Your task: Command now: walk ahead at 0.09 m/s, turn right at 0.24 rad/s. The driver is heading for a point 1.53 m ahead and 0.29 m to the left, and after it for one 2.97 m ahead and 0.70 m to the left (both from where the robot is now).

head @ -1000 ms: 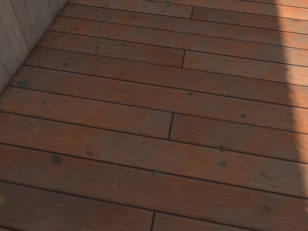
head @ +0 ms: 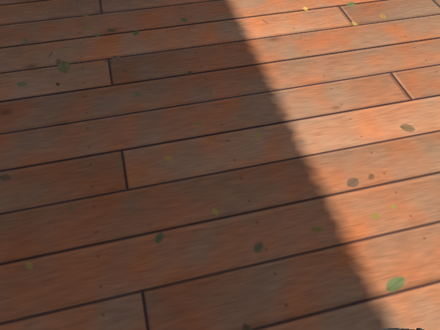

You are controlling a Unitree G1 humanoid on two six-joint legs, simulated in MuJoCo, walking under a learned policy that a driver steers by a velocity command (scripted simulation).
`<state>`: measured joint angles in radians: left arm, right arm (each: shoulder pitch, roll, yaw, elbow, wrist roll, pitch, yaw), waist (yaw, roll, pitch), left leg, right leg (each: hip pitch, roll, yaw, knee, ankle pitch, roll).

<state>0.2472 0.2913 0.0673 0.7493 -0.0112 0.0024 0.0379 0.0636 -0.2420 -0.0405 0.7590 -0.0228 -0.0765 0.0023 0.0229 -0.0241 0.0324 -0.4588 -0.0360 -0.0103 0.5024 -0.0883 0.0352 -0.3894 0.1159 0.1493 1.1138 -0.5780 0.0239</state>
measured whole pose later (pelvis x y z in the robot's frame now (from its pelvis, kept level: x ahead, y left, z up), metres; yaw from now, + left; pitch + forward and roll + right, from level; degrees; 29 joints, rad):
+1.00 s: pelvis +0.07 -0.03 +0.01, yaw +0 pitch -1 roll +0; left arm 0.28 0.20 0.03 0.97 0.01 -0.02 0.04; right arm 0.14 -0.22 -0.04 1.05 0.00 0.01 -0.04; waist -0.01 0.01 0.04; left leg -0.28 0.01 -0.02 0.53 -0.23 -0.01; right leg -0.15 0.01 0.02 0.52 -0.35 0.00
